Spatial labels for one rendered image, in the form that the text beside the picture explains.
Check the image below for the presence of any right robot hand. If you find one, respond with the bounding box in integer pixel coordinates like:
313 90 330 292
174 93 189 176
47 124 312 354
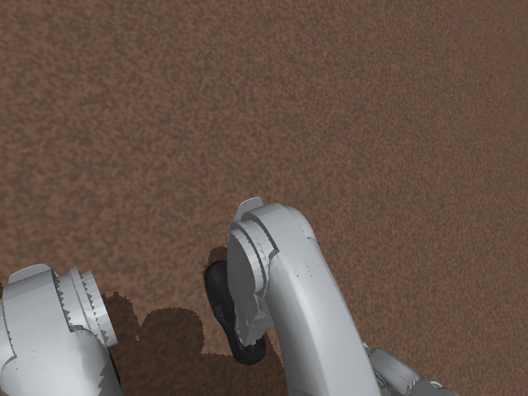
363 342 423 396

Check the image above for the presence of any right robot foot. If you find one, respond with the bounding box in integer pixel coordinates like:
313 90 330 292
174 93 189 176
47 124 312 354
205 260 266 365

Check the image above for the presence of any left robot foot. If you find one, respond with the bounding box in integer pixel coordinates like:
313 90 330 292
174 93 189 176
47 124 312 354
107 348 120 384

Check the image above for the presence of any right robot arm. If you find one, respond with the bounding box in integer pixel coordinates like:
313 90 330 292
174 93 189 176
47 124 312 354
409 379 459 396

